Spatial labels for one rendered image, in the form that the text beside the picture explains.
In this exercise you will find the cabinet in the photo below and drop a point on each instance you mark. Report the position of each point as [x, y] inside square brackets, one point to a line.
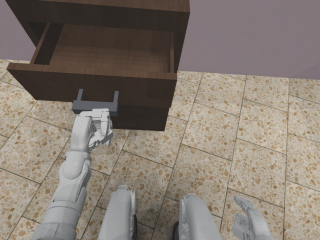
[152, 15]

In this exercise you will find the robot right hand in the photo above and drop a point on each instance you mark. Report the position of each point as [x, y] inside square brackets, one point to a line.
[247, 228]

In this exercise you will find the handle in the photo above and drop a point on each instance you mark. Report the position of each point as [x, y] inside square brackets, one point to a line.
[79, 105]

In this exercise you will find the drawer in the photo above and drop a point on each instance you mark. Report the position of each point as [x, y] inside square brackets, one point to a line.
[101, 60]

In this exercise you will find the robot left hand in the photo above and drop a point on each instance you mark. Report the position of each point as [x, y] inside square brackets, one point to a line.
[88, 123]

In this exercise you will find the robot left thigh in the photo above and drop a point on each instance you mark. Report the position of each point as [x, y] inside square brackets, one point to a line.
[116, 221]

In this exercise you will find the robot left forearm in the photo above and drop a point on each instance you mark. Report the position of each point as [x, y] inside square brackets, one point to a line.
[65, 208]

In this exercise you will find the robot right shin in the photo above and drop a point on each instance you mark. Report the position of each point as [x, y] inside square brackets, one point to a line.
[183, 230]

